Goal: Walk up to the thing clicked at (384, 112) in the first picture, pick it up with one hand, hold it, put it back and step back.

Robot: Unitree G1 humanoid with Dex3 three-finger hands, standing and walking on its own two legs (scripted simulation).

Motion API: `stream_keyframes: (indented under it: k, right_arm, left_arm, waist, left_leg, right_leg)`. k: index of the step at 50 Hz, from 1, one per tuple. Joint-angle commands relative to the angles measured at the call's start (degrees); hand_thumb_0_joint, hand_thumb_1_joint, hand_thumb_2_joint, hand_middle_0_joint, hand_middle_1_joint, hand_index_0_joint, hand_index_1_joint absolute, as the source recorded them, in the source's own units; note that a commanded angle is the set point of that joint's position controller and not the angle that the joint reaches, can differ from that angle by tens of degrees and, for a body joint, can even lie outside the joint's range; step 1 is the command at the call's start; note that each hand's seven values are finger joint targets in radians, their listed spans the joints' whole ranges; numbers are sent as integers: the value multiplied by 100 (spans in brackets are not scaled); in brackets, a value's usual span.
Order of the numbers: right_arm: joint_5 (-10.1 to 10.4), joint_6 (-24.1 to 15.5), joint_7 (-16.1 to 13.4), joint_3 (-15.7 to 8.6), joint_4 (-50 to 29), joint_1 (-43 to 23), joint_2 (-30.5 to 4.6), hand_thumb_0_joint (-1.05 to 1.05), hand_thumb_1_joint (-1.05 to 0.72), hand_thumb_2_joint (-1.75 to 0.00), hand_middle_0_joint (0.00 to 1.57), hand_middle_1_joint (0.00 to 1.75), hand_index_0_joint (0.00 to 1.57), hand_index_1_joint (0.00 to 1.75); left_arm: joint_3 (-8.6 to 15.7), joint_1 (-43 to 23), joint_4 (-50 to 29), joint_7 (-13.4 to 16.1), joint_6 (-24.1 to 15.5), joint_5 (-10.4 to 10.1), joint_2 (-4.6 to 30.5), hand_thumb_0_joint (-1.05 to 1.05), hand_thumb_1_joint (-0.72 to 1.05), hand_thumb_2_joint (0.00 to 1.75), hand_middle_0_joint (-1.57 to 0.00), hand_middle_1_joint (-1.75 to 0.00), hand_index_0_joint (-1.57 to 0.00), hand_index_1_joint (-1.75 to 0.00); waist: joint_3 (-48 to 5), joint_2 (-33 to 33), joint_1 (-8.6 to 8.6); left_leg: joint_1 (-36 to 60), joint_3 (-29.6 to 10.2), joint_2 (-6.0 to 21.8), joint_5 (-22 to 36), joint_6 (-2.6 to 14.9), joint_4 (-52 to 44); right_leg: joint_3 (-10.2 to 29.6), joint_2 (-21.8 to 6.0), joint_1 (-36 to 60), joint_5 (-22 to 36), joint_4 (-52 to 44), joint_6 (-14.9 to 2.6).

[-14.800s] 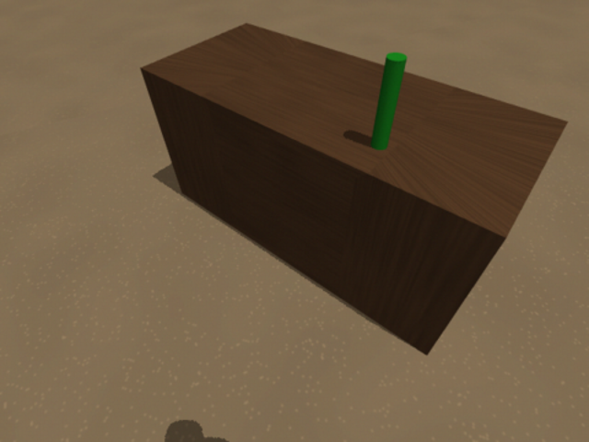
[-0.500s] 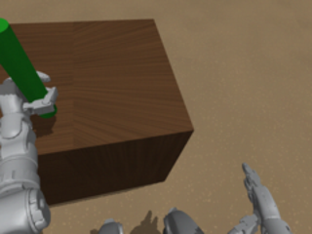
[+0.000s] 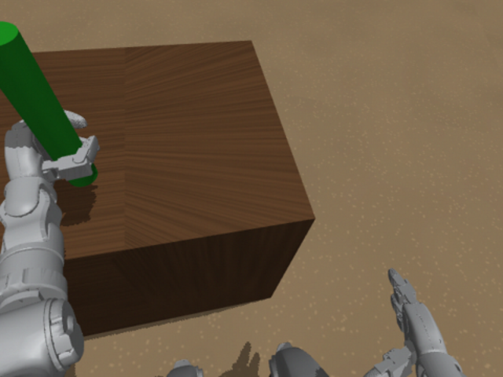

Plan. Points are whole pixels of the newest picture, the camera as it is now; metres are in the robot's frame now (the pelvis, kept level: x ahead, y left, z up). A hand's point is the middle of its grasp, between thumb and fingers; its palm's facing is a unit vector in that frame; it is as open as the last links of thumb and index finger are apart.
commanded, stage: settle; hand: left
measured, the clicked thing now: (49, 122) +0.48 +0.22 +0.14
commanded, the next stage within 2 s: lift in 0.06 s
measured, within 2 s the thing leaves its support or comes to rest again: neither
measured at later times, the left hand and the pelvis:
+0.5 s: hand (73, 139) +0.47 +0.19 +0.12, palm faces +0.12 -0.99 -0.01, open 6.0 cm; pelvis +0.01 +0.00 +0.02, yaw +0 degrees
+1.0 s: hand (54, 144) +0.40 +0.18 +0.19, palm faces +0.14 -0.99 -0.03, open 6.0 cm; pelvis +0.01 -0.01 +0.04, yaw +1 degrees
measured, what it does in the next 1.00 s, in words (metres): stands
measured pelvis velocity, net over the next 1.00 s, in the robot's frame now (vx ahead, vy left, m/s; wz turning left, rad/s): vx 0.01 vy -0.01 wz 0.01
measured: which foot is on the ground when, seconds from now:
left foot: down 0.00-1.00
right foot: down 0.00-1.00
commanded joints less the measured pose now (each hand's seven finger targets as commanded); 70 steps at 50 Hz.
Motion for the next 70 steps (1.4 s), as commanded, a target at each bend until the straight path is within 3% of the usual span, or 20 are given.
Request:
stream_keyframes:
  k: [1, 6, 14, 18, 21, 28, 32, 34, 38, 39, 44, 45, 49, 51, 56, 60, 63, 66, 67, 70]
  right_arm:
    - [12, -274, -83, -616, -792, 121, -1015, 0, 56, -5, 5, 5, 5, 5]
    - [25, -297, -65, -403, -896, 101, -770, 0, 56, -5, 5, 5, 5, 5]
    - [68, -280, -121, -597, -917, 73, -938, 0, 56, -5, 5, 5, 5, 5]
    - [108, -284, -119, -617, -945, 98, -909, 0, 56, -4, 5, 5, 5, 5]
    - [153, -297, -161, -685, -973, 92, -955, 0, 56, -4, 5, 5, 5, 5]
    - [244, -370, -230, -652, -775, 35, -823, 0, 57, -4, 5, 5, 5, 5]
    - [289, -360, -229, -752, -219, 214, -874, 0, 57, -4, 5, 5, 5, 5]
    - [314, -389, -234, -748, -317, -119, -899, 0, 57, -4, 5, 5, 5, 5]
    - [353, -439, -304, -816, -207, -304, -920, 0, 57, -4, 5, 5, 5, 5]
    - [343, -460, -331, -929, -146, -282, -1044, 0, 58, -4, 5, 5, 5, 5]
    - [376, -548, -361, -583, 187, -102, -623, 0, 57, -4, 5, 5, 5, 5]
    - [379, -563, -381, -772, 286, -110, -813, 0, 57, -4, 5, 5, 5, 5]
    - [374, -649, -392, -583, 513, -159, -647, 0, 57, -4, 5, 5, 5, 5]
    - [377, -723, -450, -811, 443, -427, -922, 0, 57, -4, 5, 5, 5, 5]
    - [390, -852, -463, -494, 699, -586, -591, 0, 57, -4, 5, 5, 5, 5]
    - [362, -973, -458, -344, 759, -590, -480, 0, 57, -4, 5, 5, 5, 5]
    - [364, -1045, -474, -635, 802, -666, -812, 0, 56, -4, 5, 5, 5, 5]
    - [379, -1142, -460, -573, 702, -804, -776, 0, 56, -4, 5, 5, 5, 5]
    - [368, -1148, -440, -349, 833, -695, -505, 0, 56, -4, 5, 5, 5, 5]
    - [362, -1229, -457, -515, 820, -824, -696, 0, 56, -4, 5, 5, 5, 5]
  left_arm:
    - [262, -2426, -1046, 10, -412, -111, 1534, 0, 46, 139, -140, -149, -141, -150]
    - [148, -2967, -1802, -10, -436, -143, 1502, 0, 49, 141, -141, -149, -142, -150]
    - [70, -2474, -1302, 0, -251, -143, 1292, 0, 58, 135, -139, -148, -142, -147]
    - [159, -2700, -2095, 16, -238, -180, 1530, 0, 60, 135, -139, -148, -142, -147]
    - [-53, -2390, -2156, 50, -98, -281, 1123, 0, 57, 133, -138, -147, -141, -145]
    - [-203, -2088, -3075, 199, 183, -349, 892, 0, 54, 133, -139, -146, -141, -145]
    - [-459, -1083, -2873, 208, 621, -393, 385, 0, 53, 131, -138, -145, -140, -144]
    - [-217, -1485, -3799, 298, 707, -396, 739, 0, 54, 132, -138, -145, -140, -144]
    - [-515, -1002, -3596, 423, 1049, -429, 175, 0, 53, 135, -139, -148, -142, -147]
    - [-287, -1530, -4568, 460, 989, -452, 593, 0, 52, 135, -138, -147, -141, -146]
    - [-714, -527, -4408, 448, 1373, -459, -149, 0, 51, 136, -140, -149, -143, -148]
    - [-437, -885, -5058, 457, 1374, -486, 291, 0, 50, 136, -140, -149, -142, -148]
    - [-534, -563, -5162, 477, 1703, -432, 151, 0, 48, 138, -141, -151, -143, -151]
    - [-389, -632, -5551, 502, 1795, -472, 336, 0, 51, 137, -140, -151, -142, -150]
    - [-588, -291, -5682, 441, 2117, -557, -33, 0, 54, 141, -144, -155, -146, -154]
    - [-442, -291, -5946, 417, 2295, -553, 154, 0, 53, 141, -144, -155, -146, -154]
    - [-383, -193, -6128, 404, 2455, -570, 213, 0, 57, 139, -143, -153, -145, -152]
    - [-337, -207, -6309, 374, 2603, -620, 199, 0, 56, 140, -144, -154, -146, -154]
    - [-391, -178, -6351, 372, 2615, -594, 134, 0, 55, 139, -145, -154, -147, -153]
    - [-382, -82, -6405, 380, 2739, -637, 77, 0, 56, 139, -143, -153, -145, -152]
  waist:
    - [-2706, 491, -29]
    - [-2973, 803, -7]
    - [-2766, 553, 74]
    - [-2910, 708, 207]
    - [-2806, 481, 181]
    - [-2576, 502, 369]
    - [-2019, 282, 451]
    - [-2232, 390, 580]
    - [-1731, -114, 549]
    - [-1905, 82, 592]
    - [-1622, -8, 652]
    - [-1731, 76, 650]
    - [-1506, 224, 712]
    - [-1466, 132, 698]
    - [-1231, 3, 734]
    - [-1147, -104, 779]
    - [-998, -128, 749]
    - [-1032, -84, 741]
    - [-1057, -77, 804]
    - [-935, -178, 800]
  left_leg:
    - [2034, 54, -64, 2258, 153, -674]
    - [2361, 71, -68, 2483, 106, -696]
    - [2200, 138, -114, 2256, 132, -876]
    - [2481, 151, -107, 2385, 96, -955]
    - [2587, 146, -103, 2467, 135, -986]
    - [2768, 215, -134, 2301, 100, -1267]
    - [2796, 221, -125, 2473, 107, -1400]
    - [2881, 232, -134, 2550, 90, -1474]
    - [2827, 244, -143, 2295, 121, -1638]
    - [2970, 256, -148, 2237, 100, -1700]
    - [3129, 255, -169, 2377, 95, -1801]
    - [3227, 284, -183, 2351, 91, -1816]
    - [3278, 293, -212, 2134, 75, -1957]
    - [3313, 282, -209, 1989, 83, -2017]
    - [3377, 276, -229, 1983, 114, -2123]
    - [3338, 322, -277, 1708, 153, -2204]
    - [3387, 329, -287, 1530, 148, -2308]
    - [3527, 306, -282, 1477, 154, -2396]
    - [3503, 292, -278, 1521, 153, -2401]
    - [3501, 306, -295, 1510, 160, -2430]
  right_leg:
    - [-212, 102, 1031, 2157, -639, -234]
    - [-228, 98, 1090, 2284, -660, -241]
    - [-172, 67, 1395, 2223, -836, -226]
    - [-206, 87, 1524, 2258, -898, -232]
    - [-193, 94, 1639, 2440, -967, -198]
    - [-193, 92, 1953, 2317, -1161, -198]
    - [-229, 108, 1925, 2413, -1299, -184]
    - [-228, 79, 2161, 2484, -1314, -191]
    - [-250, 84, 2251, 2321, -1483, -156]
    - [-238, 75, 2326, 2243, -1502, -166]
    - [-286, 53, 2440, 2330, -1596, -156]
    - [-267, 46, 2481, 2332, -1626, -148]
    - [-274, 18, 2517, 2100, -1742, -159]
    - [-271, 15, 2553, 1947, -1840, -159]
    - [-277, -22, 2640, 1951, -1957, -132]
    - [-252, -63, 2759, 1708, -2140, -103]
    - [-262, -56, 2683, 1518, -2235, -114]
    - [-286, -51, 2731, 1441, -2269, -119]
    - [-301, -49, 2770, 1455, -2263, -130]
    - [-285, -68, 2793, 1453, -2332, -111]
